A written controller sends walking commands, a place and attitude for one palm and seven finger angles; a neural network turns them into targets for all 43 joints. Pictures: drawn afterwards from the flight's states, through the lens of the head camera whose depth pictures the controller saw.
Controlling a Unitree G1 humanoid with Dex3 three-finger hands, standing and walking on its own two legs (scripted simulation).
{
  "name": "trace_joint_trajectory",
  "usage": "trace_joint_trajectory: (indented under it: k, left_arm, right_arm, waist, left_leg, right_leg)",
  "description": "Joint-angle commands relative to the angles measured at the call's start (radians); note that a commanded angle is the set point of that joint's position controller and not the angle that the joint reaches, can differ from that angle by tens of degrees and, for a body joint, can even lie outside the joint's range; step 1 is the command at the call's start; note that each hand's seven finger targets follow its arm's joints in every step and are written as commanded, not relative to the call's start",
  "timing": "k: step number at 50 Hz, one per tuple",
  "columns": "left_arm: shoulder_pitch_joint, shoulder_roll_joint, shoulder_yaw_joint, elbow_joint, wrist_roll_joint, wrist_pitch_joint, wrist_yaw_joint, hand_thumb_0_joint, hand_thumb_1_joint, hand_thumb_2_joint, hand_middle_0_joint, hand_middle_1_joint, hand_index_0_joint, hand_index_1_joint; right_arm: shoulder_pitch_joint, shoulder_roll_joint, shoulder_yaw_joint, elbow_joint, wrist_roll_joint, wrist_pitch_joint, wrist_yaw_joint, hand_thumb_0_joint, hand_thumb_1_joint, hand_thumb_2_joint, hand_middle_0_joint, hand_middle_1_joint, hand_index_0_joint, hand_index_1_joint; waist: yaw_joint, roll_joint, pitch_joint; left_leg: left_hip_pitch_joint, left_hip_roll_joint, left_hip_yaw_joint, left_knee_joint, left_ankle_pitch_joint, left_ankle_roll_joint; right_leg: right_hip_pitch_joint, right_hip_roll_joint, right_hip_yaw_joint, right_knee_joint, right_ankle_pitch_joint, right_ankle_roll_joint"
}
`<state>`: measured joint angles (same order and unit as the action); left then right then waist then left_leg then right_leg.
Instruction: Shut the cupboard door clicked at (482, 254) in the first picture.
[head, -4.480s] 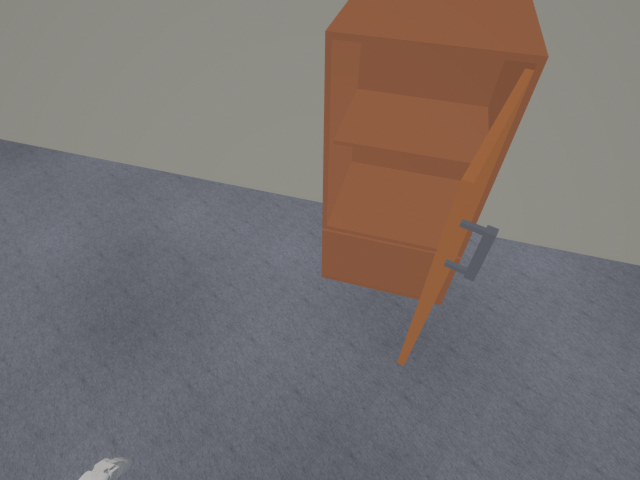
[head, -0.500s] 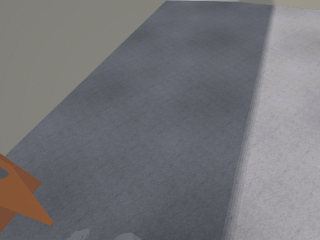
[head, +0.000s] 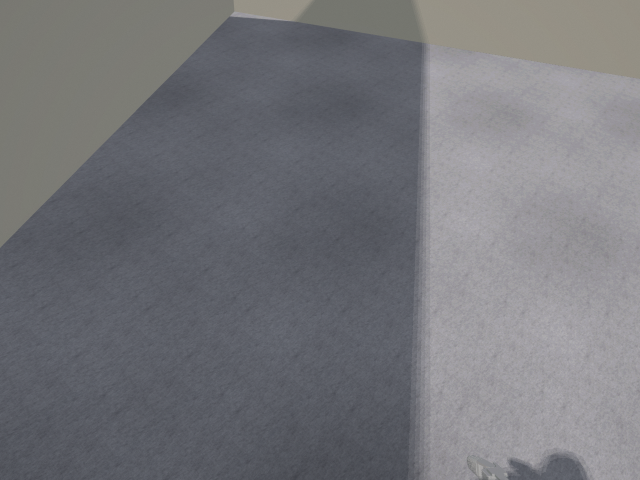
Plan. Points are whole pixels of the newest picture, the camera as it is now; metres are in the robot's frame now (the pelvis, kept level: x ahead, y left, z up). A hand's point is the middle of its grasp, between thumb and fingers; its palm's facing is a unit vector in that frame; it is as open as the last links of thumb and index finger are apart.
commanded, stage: walk around to get in front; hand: left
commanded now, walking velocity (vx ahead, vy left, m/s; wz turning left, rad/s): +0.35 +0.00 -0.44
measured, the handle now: out of the picture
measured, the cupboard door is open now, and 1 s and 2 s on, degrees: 74 74 74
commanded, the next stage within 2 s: walk to a spot facing it in 1.96 s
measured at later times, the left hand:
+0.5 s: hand (299, 329) +0.39 +0.07 -0.16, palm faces -0.27 -0.94 -0.18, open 7.4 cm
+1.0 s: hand (279, 337) +0.38 +0.11 -0.19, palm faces -0.12 -0.98 -0.13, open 7.4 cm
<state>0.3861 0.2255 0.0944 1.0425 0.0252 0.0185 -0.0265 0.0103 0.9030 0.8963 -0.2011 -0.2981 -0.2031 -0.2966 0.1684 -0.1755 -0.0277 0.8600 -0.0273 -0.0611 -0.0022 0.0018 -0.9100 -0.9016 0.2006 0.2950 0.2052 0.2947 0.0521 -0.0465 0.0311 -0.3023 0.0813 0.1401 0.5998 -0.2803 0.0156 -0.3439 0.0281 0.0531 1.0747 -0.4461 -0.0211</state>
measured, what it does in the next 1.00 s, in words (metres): walks ahead: right foot, then left foot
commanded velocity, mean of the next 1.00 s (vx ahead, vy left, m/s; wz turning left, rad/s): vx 0.37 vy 0.00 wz -0.15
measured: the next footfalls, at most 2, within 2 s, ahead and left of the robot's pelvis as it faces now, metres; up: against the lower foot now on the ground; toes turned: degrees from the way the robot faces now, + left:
right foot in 0.42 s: +0.29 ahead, -0.16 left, +0.00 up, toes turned -20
left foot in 0.96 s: +0.58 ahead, -0.01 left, +0.00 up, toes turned -4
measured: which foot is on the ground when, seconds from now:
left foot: down 0.00-0.42, up 0.44-0.94, down 0.96-1.00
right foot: up 0.00-0.40, down 0.42-0.96, up 0.98-1.00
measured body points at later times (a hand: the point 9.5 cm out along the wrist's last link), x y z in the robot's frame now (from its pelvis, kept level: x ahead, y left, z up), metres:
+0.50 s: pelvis +0.20 -0.06 -0.01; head +0.25 -0.08 +0.43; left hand +0.40 +0.12 -0.15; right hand +0.03 -0.23 -0.16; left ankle +0.07 +0.10 -0.65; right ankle +0.26 -0.15 -0.73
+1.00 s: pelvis +0.43 -0.07 -0.01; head +0.45 -0.04 +0.44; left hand +0.39 +0.16 -0.18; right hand +0.50 -0.33 -0.13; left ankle +0.54 +0.00 -0.73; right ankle +0.27 -0.15 -0.70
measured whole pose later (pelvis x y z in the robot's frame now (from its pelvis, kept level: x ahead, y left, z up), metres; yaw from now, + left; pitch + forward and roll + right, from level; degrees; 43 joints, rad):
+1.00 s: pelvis +0.43 -0.07 -0.01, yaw -14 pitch -2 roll -2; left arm 0.44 0.15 0.04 1.16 0.01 -0.05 0.00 0.00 0.91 0.90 -0.20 -0.30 -0.20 -0.30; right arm 0.12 -0.18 -0.05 0.97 -0.03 -0.08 0.01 0.00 -0.92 -0.90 0.20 0.29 0.20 0.29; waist 0.05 -0.03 0.06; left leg -0.41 0.08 0.17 0.65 -0.20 0.06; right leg -0.09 -0.01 -0.08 0.77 -0.49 -0.02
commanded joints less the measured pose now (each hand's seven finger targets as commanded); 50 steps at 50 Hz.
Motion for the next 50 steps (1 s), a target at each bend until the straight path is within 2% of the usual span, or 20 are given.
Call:
trace_joint_trajectory:
  k: [1,4,9,15,18,20,21,22,23,26,29,32,37,43,45,46,47,48,49,50]
  left_arm:
    - [-0.058,0.035,0.016,-0.113,0.011,-0.030,-0.026,0.000,0.900,0.900,-0.200,-0.300,-0.200,-0.300]
    - [-0.071,0.009,0.014,-0.113,0.010,-0.014,-0.024,0.000,0.900,0.900,-0.200,-0.300,-0.200,-0.300]
    - [-0.213,-0.015,-0.001,-0.150,0.014,-0.010,-0.028,0.000,0.900,0.900,-0.200,-0.300,-0.200,-0.300]
    - [-0.395,-0.038,-0.028,-0.185,0.007,-0.027,-0.026,0.000,0.900,0.900,-0.200,-0.300,-0.200,-0.300]
    - [-0.318,-0.013,-0.024,-0.153,0.006,-0.042,-0.017,0.000,0.900,0.900,-0.200,-0.300,-0.200,-0.300]
    - [-0.059,0.056,-0.004,-0.066,0.013,-0.064,-0.005,0.000,0.900,0.900,-0.200,-0.300,-0.200,-0.300]
    - [0.067,0.166,0.022,-0.028,0.017,-0.077,0.012,0.000,0.900,0.900,-0.200,-0.300,-0.200,-0.300]
    - [0.144,0.251,0.040,-0.004,-0.004,-0.076,0.025,0.000,0.900,0.900,-0.200,-0.300,-0.200,-0.300]
    - [0.090,0.256,0.043,-0.015,-0.020,-0.066,0.031,0.000,0.900,0.900,-0.200,-0.300,-0.200,-0.300]
    - [-0.116,0.117,0.002,-0.049,-0.019,-0.075,0.033,0.000,0.900,0.900,-0.200,-0.300,-0.200,-0.300]
    - [-0.137,0.056,-0.020,-0.035,-0.007,-0.094,0.035,0.000,0.900,0.900,-0.200,-0.300,-0.200,-0.300]
    - [-0.097,0.010,-0.018,-0.028,-0.003,-0.107,0.038,0.000,0.900,0.900,-0.200,-0.300,-0.200,-0.300]
    - [-0.042,0.029,-0.027,-0.007,-0.004,-0.115,0.040,0.000,0.900,0.900,-0.200,-0.300,-0.200,-0.300]
    - [0.045,0.077,-0.026,0.026,-0.001,-0.111,0.047,0.000,0.900,0.900,-0.200,-0.300,-0.200,-0.300]
    - [0.039,0.092,-0.022,0.034,-0.002,-0.109,0.046,0.000,0.900,0.900,-0.200,-0.300,-0.200,-0.300]
    - [0.032,0.092,-0.023,0.038,-0.003,-0.109,0.046,0.000,0.900,0.900,-0.200,-0.300,-0.200,-0.300]
    - [0.026,0.077,-0.024,0.028,-0.010,-0.109,0.043,0.000,0.900,0.900,-0.200,-0.300,-0.200,-0.300]
    - [0.070,0.016,-0.030,0.011,-0.023,-0.105,0.032,0.000,0.900,0.900,-0.200,-0.300,-0.200,-0.300]
    - [0.027,0.025,-0.037,-0.016,-0.020,-0.109,0.029,0.000,0.900,0.900,-0.200,-0.300,-0.200,-0.300]
    - [-0.007,0.043,-0.027,-0.006,-0.015,-0.101,0.032,0.000,0.900,0.900,-0.200,-0.300,-0.200,-0.300]
  right_arm:
    - [0.109,-0.136,-0.034,0.012,0.002,-0.015,-0.025,0.000,-0.900,-0.900,0.200,0.300,0.200,0.300]
    - [0.172,-0.115,-0.033,0.047,0.005,-0.029,-0.029,0.000,-0.900,-0.900,0.200,0.300,0.200,0.300]
    - [0.280,-0.106,-0.035,0.116,0.003,-0.033,-0.028,0.000,-0.900,-0.900,0.200,0.300,0.200,0.300]
    - [0.372,-0.118,-0.035,0.186,-0.011,-0.021,-0.020,0.000,-0.900,-0.900,0.200,0.300,0.200,0.300]
    - [0.367,-0.141,-0.038,0.201,-0.007,-0.015,-0.019,0.000,-0.900,-0.900,0.200,0.300,0.200,0.300]
    - [0.324,-0.153,-0.037,0.194,0.005,-0.013,-0.013,0.000,-0.900,-0.900,0.200,0.300,0.200,0.300]
    - [0.355,-0.103,-0.027,0.180,0.018,-0.012,-0.001,0.000,-0.900,-0.900,0.200,0.300,0.200,0.300]
    - [0.349,-0.057,-0.020,0.145,0.025,-0.014,-0.009,0.000,-0.900,-0.900,0.200,0.300,0.200,0.300]
    - [0.286,-0.091,-0.028,0.140,0.028,-0.010,-0.012,0.000,-0.900,-0.900,0.200,0.300,0.200,0.300]
    - [0.212,-0.055,-0.034,0.165,0.011,0.006,-0.011,0.000,-0.900,-0.900,0.200,0.300,0.200,0.300]
    - [0.302,-0.005,-0.029,0.199,-0.001,0.035,-0.008,0.000,-0.900,-0.900,0.200,0.300,0.200,0.300]
    - [0.263,0.004,-0.035,0.176,-0.005,0.039,0.000,0.000,-0.900,-0.900,0.200,0.300,0.200,0.300]
    - [0.059,-0.022,-0.039,0.099,-0.002,0.028,0.022,0.000,-0.900,-0.900,0.200,0.300,0.200,0.300]
    - [-0.087,-0.041,-0.028,0.049,0.003,0.010,0.035,0.000,-0.900,-0.900,0.200,0.300,0.200,0.300]
    - [-0.020,-0.058,-0.032,0.066,0.001,0.001,0.026,0.000,-0.900,-0.900,0.200,0.300,0.200,0.300]
    - [0.090,-0.080,-0.040,0.101,-0.003,-0.005,0.017,0.000,-0.900,-0.900,0.200,0.300,0.200,0.300]
    - [0.249,-0.131,-0.054,0.148,-0.010,-0.011,0.007,0.000,-0.900,-0.900,0.200,0.300,0.200,0.300]
    - [0.378,-0.253,-0.082,0.178,-0.024,-0.016,-0.004,0.000,-0.900,-0.900,0.200,0.300,0.200,0.300]
    - [0.426,-0.278,-0.081,0.193,-0.004,-0.007,-0.011,0.000,-0.900,-0.900,0.200,0.300,0.200,0.300]
    - [0.332,-0.232,-0.072,0.184,0.004,-0.001,-0.013,0.000,-0.900,-0.900,0.200,0.300,0.200,0.300]
  waist:
    - [-0.040,0.211,0.070]
    - [-0.041,0.184,0.040]
    - [-0.072,0.141,0.076]
    - [-0.125,0.187,0.103]
    - [-0.077,0.185,0.039]
    - [0.052,0.128,-0.119]
    - [0.099,-0.068,-0.254]
    - [0.092,-0.206,-0.357]
    - [0.080,-0.111,-0.306]
    - [-0.013,0.054,-0.038]
    - [-0.088,-0.004,0.006]
    - [-0.089,-0.063,0.020]
    - [-0.050,-0.067,0.084]
    - [-0.012,-0.025,0.091]
    - [-0.053,-0.002,0.047]
    - [-0.102,0.025,-0.006]
    - [-0.169,0.086,-0.094]
    - [-0.192,0.335,-0.217]
    - [-0.196,0.358,-0.234]
    - [-0.164,0.243,-0.162]
  left_leg:
    - [0.079,0.267,-0.241,-0.440,-0.183,0.014]
    - [0.134,0.250,-0.120,-0.427,0.008,0.039]
    - [0.262,0.263,-0.048,-0.419,0.192,0.087]
    - [0.328,0.266,0.060,-0.354,0.424,0.088]
    - [0.337,0.270,0.112,-0.201,0.770,0.071]
    - [0.224,0.220,0.163,0.125,0.783,0.010]
    - [-0.071,0.144,0.169,0.419,0.343,-0.028]
    - [-0.294,-0.003,0.066,0.711,-0.310,-0.068]
    - [-0.320,0.037,-0.064,0.790,-0.271,-0.036]
    - [-0.283,0.123,-0.104,0.717,-0.063,-0.036]
    - [-0.216,0.111,-0.076,0.593,0.000,-0.053]
    - [-0.255,0.106,-0.068,0.502,0.068,-0.065]
    - [-0.338,0.107,-0.068,0.301,0.133,-0.065]
    - [-0.265,0.047,-0.016,0.080,0.088,-0.027]
    - [-0.139,-0.002,0.023,0.009,0.049,-0.005]
    - [0.027,-0.033,0.033,-0.047,0.073,0.010]
    - [0.290,0.009,-0.030,-0.097,0.142,0.040]
    - [0.542,0.294,-0.402,-0.162,0.167,0.140]
    - [0.574,0.415,-0.587,-0.288,0.206,0.208]
    - [0.451,0.399,-0.521,-0.324,0.052,0.198]
  right_leg:
    - [-0.276,-0.105,-0.033,0.190,0.175,0.019]
    - [-0.312,-0.118,-0.042,0.174,0.251,0.033]
    - [-0.425,-0.143,-0.083,0.015,0.293,0.049]
    - [-0.298,-0.106,-0.181,-0.351,0.249,0.012]
    - [-0.097,-0.035,-0.231,-0.446,0.201,-0.037]
    - [0.297,-0.010,-0.230,-0.556,0.307,-0.066]
    - [0.613,-0.243,0.052,-0.585,0.299,-0.134]
    - [0.750,-0.474,0.461,-0.669,0.452,-0.241]
    - [0.657,-0.478,0.426,-0.735,0.412,-0.254]
    - [0.245,-0.365,0.175,-0.808,0.373,-0.167]
    - [0.106,-0.282,0.007,-0.851,0.457,-0.131]
    - [0.106,-0.253,-0.023,-0.877,0.448,-0.140]
    - [0.180,-0.270,0.003,-0.896,0.406,-0.159]
    - [0.324,-0.291,0.009,-0.830,0.600,-0.139]
    - [0.347,-0.278,-0.022,-0.708,0.784,-0.128]
    - [0.303,-0.248,-0.053,-0.556,0.861,-0.105]
    - [0.161,-0.195,-0.101,-0.338,0.777,-0.065]
    - [-0.107,-0.053,-0.183,-0.012,0.316,-0.009]
    - [-0.244,-0.003,-0.104,0.210,-0.100,-0.011]
    - [-0.270,-0.067,-0.044,0.275,-0.063,-0.022]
